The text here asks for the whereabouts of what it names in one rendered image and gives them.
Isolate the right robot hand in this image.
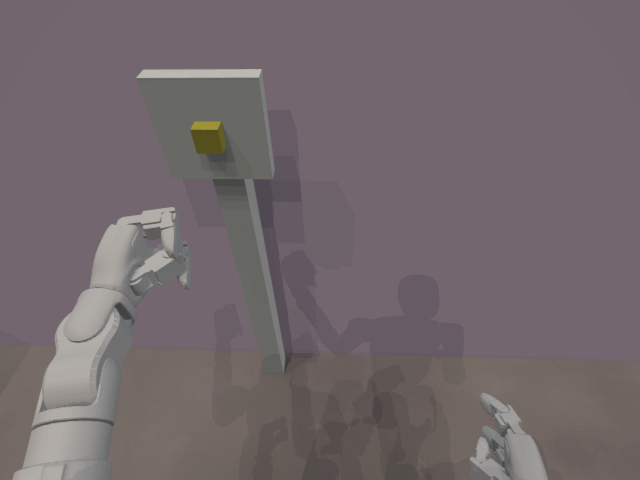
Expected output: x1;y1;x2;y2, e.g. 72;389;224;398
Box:
470;393;548;480

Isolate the left robot hand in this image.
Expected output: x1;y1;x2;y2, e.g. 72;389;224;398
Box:
90;207;192;308

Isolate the left robot forearm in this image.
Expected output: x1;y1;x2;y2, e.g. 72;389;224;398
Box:
12;288;137;480

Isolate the button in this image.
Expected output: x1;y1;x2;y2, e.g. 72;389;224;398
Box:
190;122;226;154

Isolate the panel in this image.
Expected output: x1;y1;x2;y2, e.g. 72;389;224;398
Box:
136;69;286;375

